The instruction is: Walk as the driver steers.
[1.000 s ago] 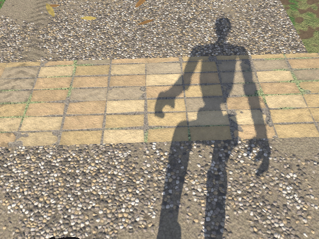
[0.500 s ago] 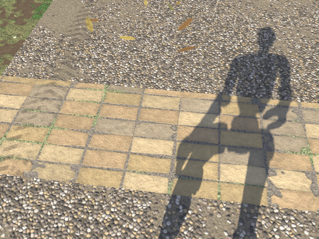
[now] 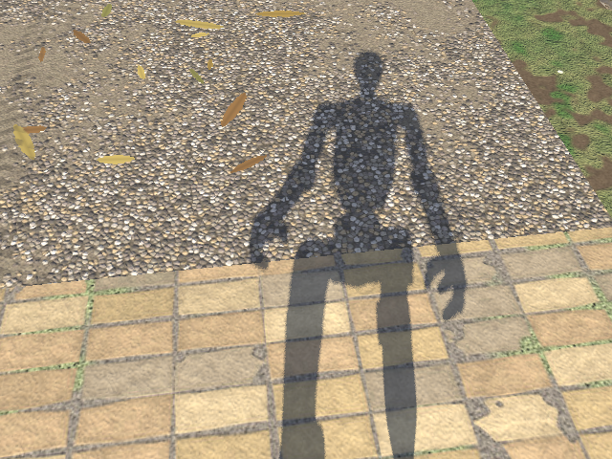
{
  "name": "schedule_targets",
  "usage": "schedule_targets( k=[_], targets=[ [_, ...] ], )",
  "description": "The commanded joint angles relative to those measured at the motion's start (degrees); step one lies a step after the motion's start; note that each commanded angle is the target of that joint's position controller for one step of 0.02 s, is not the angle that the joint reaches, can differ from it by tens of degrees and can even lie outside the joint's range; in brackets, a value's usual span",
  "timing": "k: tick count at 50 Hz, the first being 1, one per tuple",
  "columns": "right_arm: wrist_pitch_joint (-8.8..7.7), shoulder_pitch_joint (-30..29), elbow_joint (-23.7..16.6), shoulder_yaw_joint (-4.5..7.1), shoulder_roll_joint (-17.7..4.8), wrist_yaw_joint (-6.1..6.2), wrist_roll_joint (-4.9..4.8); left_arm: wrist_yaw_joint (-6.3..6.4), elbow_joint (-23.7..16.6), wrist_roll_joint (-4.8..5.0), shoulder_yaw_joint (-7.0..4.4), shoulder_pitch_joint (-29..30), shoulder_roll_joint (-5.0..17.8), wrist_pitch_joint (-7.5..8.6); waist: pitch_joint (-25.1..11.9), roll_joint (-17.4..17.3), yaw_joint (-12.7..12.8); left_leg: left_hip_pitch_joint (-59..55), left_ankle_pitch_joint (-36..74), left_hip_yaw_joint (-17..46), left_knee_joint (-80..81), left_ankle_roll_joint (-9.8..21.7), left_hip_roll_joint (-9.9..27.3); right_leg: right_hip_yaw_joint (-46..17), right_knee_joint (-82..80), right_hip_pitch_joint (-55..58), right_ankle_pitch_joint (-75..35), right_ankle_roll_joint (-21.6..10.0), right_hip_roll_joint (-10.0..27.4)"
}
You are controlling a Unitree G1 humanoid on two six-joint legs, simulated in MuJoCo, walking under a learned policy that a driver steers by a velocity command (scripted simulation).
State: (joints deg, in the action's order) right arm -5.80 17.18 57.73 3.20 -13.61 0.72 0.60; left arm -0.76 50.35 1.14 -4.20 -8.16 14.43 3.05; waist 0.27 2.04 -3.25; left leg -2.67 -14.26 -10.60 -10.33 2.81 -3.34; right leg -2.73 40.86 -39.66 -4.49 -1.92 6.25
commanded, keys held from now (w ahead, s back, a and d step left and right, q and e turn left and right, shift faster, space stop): w+e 0.40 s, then e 0.60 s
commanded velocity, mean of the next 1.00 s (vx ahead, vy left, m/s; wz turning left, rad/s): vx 0.31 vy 0.00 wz -0.56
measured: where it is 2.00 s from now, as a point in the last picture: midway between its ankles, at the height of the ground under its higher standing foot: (426, 454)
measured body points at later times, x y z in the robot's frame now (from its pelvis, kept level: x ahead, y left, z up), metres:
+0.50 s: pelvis +0.28 -0.06 +0.00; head +0.32 -0.08 +0.45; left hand +0.41 +0.20 -0.11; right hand +0.42 -0.36 -0.09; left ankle +0.51 +0.08 -0.69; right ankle +0.22 -0.12 -0.74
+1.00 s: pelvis +0.41 -0.06 +0.00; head +0.44 -0.10 +0.44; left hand +0.70 +0.08 -0.09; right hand +0.37 -0.38 -0.12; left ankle +0.53 +0.01 -0.74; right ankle +0.36 -0.19 -0.71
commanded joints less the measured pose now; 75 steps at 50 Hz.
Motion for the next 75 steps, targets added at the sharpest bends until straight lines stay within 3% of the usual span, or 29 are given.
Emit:
schedule_targets(
  k=[1,5,7,8,9,10,11,12,14,17,23,29,30,31,32,33,35,38,45,52,53,54,55,57,60,66,70,74,75],
  targets=[
    [0.56,2.12,-1.68,1.85,-9.36,0.56,-0.55,-1.28,-6.7,-0.02,0.46,8.62,1.43,0.7,5.59,-3.43,-1.54,-1.23,24.34,2.56,1.88,5.91,18.14,3.06,-3.95,-3.28,1.09,-0.81,-0.58],
    [2.51,0.53,-2.87,2.65,-11.81,1.18,-1.08,-2.89,-9.52,0.2,-0.41,7.61,3.51,0.42,2.53,-6.46,1.63,-6.23,50.71,-0.45,-8.78,4.21,19.93,8.67,-5.31,3.46,11.97,-3.94,-5.03],
    [3.35,-1.54,-4.03,2.95,-13.01,1.66,-1.21,-2.82,-7.63,0.44,-2.68,-3.96,7.69,0.13,-4.24,-7.63,8.52,-2.87,60.96,-1.96,-25.49,2.36,18.46,10.4,-7.42,19.76,13.31,-7.06,-9.38],
    [3.1,-2.2,-5.03,2.69,-12.72,1.74,-1.16,-1.81,-5.5,0.37,-4.72,-13.54,11.83,-0.17,-9.26,-4.34,13.22,8.11,49.2,-2.22,-40.68,0.05,16.01,4.01,-11.02,36.63,11.09,-9.9,-7.47],
    [1.65,1.82,-7.68,0.42,-4.75,0.71,0.73,-0.76,-4.84,0.48,-5.88,-16.08,17.62,-0.38,-13.91,9.82,8.63,33.31,0.42,-0.53,-61.77,-3.44,5.84,-23.9,-12.97,56.77,14.45,-18.56,7.05],
    [-1.23,0.27,-9.09,-0.01,-5.68,-0.43,-0.76,-0.92,-6.26,-0.24,-4.81,-16.94,16.0,0.32,-21.77,8.17,8.84,44.09,-20.22,13.1,-71.67,-3.2,-0.1,-46.29,-22.19,64.56,17.95,-24.59,14.22],
    [-2.92,-6.18,-10.8,1.02,-8.95,-1.21,-2.9,-0.92,-6.12,-0.74,-3.74,-15.58,12.15,0.78,-15.78,4.28,10.51,49.75,-15.58,16.66,-71.84,-1.64,3.75,-37.68,-23.5,61.34,15.69,-20.7,11.82],
    [-3.66,-7.82,-11.26,0.89,-8.89,-1.28,-3.09,-0.88,-6.66,-0.32,-3.12,-11.79,9.8,1.18,-9.56,0.89,8.45,49.18,-10.17,15.96,-66.91,-0.75,6.5,-28.48,-23.59,52.67,11.53,-18.18,9.1],
    [-2.8,-7.05,-10.24,1.85,-9.39,-0.52,-1.12,-0.8,-8.74,-0.55,-1.99,-4.83,6.61,1.38,-3.99,-2.61,3.7,41.19,-5.2,15.36,-57.62,-1.75,10.0,-18.7,-25.67,37.35,2.51,-15.19,4.63],
    [-0.56,-6.4,-11.29,1.95,-7.68,-0.29,-0.02,0.04,-9.44,-0.49,-2.2,-4.84,8.27,1.53,-2.81,-0.75,1.71,36.71,-1.81,14.13,-50.28,-4.7,10.16,-14.76,-28.07,28.85,-2.9,-15.52,2.64],
    [-0.45,-18.33,-15.89,0.88,-5.24,-0.3,0.12,1.77,-8.81,-0.27,-2.95,-9.41,10.68,0.2,-0.43,2.88,5.61,31.54,17.74,11.77,-24.75,-6.42,3.95,-8.79,-24.53,23.22,-6.8,-9.94,-2.98],
    [-0.97,-16.07,-17.03,2.23,-9.53,-1.21,-0.24,3.14,-9.79,-0.13,-2.74,-8.76,9.17,-1.78,-3.73,5.88,3.55,25.62,15.4,15.28,-15.84,-3.68,1.98,-18.67,-12.21,30.94,-4.01,-6.26,-1.09],
    [-1.42,-12.5,-16.22,2.51,-10.16,-1.11,0.28,3.22,-10.85,-0.08,-2.45,-6.79,8.38,-1.88,-5.14,5.41,1.27,20.45,20.01,14.47,-12.11,-2.4,3.01,-18.18,-7.25,30.41,-3.2,-4.55,-3.31],
    [-1.66,-7.56,-15.97,3.05,-12.88,-0.77,1.61,3.13,-12.45,-0.76,-1.52,-6.78,5.6,-1.66,-11.58,0.88,-0.18,7.91,34.21,19.7,-14.45,0.8,10.67,-15.29,4.36,25.55,4.75,-2.05,-7.03],
    [-1.01,-5.06,-16.33,2.93,-14.7,-0.39,2.6,3.0,-11.87,-1.58,-0.52,-17.48,1.69,-1.55,-18.76,-13.34,4.03,-9.52,58.8,34.61,-18.72,9.29,25.9,-9.42,20.95,11.83,45.28,1.58,-14.57],
    [0.26,-2.98,-15.36,3.41,-14.8,-0.81,0.53,2.54,-11.79,0.04,-0.85,-24.52,6.89,-1.51,-25.49,-20.5,5.17,-13.83,44.8,49.2,-16.6,16.03,33.24,-7.99,32.39,4.79,48.25,3.0,-11.87],
    [2.05,-9.36,-18.3,1.51,-7.89,-0.17,0.23,3.06,-12.05,0.55,-2.62,-13.36,12.79,-3.61,-13.93,-8.65,2.26,-2.19,24.04,35.28,-12.53,11.14,24.95,-4.91,36.54,0.0,37.89,5.83,-7.29],
    [3.73,-13.97,-17.98,1.31,-8.53,0.39,1.14,3.49,-13.59,0.31,-2.46,-10.56,9.49,-6.17,-4.64,-9.65,4.44,16.14,15.24,22.29,-6.35,9.08,17.69,-1.29,29.87,7.02,31.95,6.21,-4.27],
    [4.63,-14.6,-17.27,2.67,-11.34,1.1,0.24,2.5,-16.63,-0.35,-1.37,-6.8,6.85,-5.94,-7.76,-9.89,3.56,14.63,17.42,14.01,-3.79,11.55,20.84,1.9,12.17,14.02,24.19,4.92,-1.98],
    [6.16,-13.29,-15.26,3.15,-12.32,0.39,-1.87,0.6,-16.49,-0.73,-2.55,-8.22,8.51,-6.4,-6.06,-8.98,5.16,16.01,6.87,7.92,-11.56,4.65,20.24,6.52,-10.35,27.25,16.99,-0.79,-5.47],
    [6.46,-10.67,-14.05,2.68,-10.07,0.11,-1.7,1.05,-16.13,-0.96,-3.44,-10.27,10.87,-6.33,-4.89,-3.36,5.39,21.32,1.07,4.51,-19.3,0.17,16.99,0.93,-17.0,32.42,10.65,-3.46,-3.39],
    [6.46,-9.73,-15.65,1.62,-6.5,-0.44,0.84,2.18,-17.39,-1.12,-4.84,-10.96,17.75,-6.25,-3.89,14.71,2.97,36.72,-18.53,-1.59,-38.33,-6.19,8.26,-20.47,-20.08,39.19,-6.44,-10.15,11.65],
    [5.97,-15.33,-18.18,2.33,-8.62,0.14,0.9,1.85,-19.04,-2.76,-4.72,-9.89,19.33,-5.09,-4.43,13.62,5.96,42.7,-24.51,8.36,-49.99,-7.0,3.62,-27.72,-22.28,33.3,-6.59,-18.43,16.32],
    [6.11,-15.68,-17.81,3.27,-10.67,0.85,-0.84,1.52,-18.81,-2.45,-3.79,-5.15,15.72,-3.07,-3.27,6.87,3.9,43.52,-14.29,13.17,-54.44,-5.2,5.37,-19.17,-22.75,31.28,0.97,-13.36,9.97],
    [6.3,-12.64,-16.05,3.72,-10.68,1.45,0.14,2.27,-19.75,-1.19,-2.23,-1.37,12.03,-3.18,-5.3,5.97,1.94,39.31,-6.73,13.39,-56.18,-6.15,4.74,-14.75,-21.39,29.5,-2.62,-10.38,5.95],
    [4.91,-16.22,-18.0,2.77,-8.7,-0.32,-1.08,3.01,-19.13,-0.41,-2.52,-5.85,12.59,-3.45,-4.22,7.88,4.95,37.68,-2.62,13.84,-36.92,-6.57,3.17,-20.31,-25.35,31.98,28.94,-11.04,3.75],
    [2.6,-16.27,-18.44,2.81,-9.24,-1.82,-1.61,2.46,-19.13,-0.42,-2.79,-6.37,13.62,-3.14,-2.6,8.06,5.43,30.22,-6.98,13.74,-26.6,-4.86,1.77,-24.28,-25.16,28.41,33.91,-11.79,3.31],
    [0.74,-9.3,-16.47,3.28,-9.07,-2.23,-2.19,2.2,-19.75,0.05,-1.98,-3.93,11.77,-3.44,-1.92,5.84,0.83,14.23,0.93,12.51,-12.38,-2.2,1.72,-25.96,-21.23,20.38,37.69,-9.19,-0.81],
    [0.51,-4.48,-15.22,3.89,-10.62,-1.91,-1.77,2.31,-20.22,-0.09,-1.31,-3.08,9.38,-3.27,-3.45,3.4,-1.2,4.64,1.61,15.51,-11.16,-0.61,6.05,-23.18,-15.11,13.57,39.15,-6.61,-3.56]
  ],
)
Keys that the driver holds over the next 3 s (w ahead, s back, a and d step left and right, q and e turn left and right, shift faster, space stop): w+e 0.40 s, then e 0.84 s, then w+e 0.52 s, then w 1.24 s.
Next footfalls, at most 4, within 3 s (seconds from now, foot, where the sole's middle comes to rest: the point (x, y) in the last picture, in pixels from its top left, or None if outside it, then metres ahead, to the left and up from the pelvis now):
0.16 right None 0.26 -0.13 -0.78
0.62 left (308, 430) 0.57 -0.01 -0.78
1.06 right None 0.38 -0.20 -0.78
1.50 left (336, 429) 0.57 -0.07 -0.78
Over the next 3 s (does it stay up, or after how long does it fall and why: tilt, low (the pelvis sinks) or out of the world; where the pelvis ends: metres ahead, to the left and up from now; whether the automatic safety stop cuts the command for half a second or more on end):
stays up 0.73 -0.85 -0.01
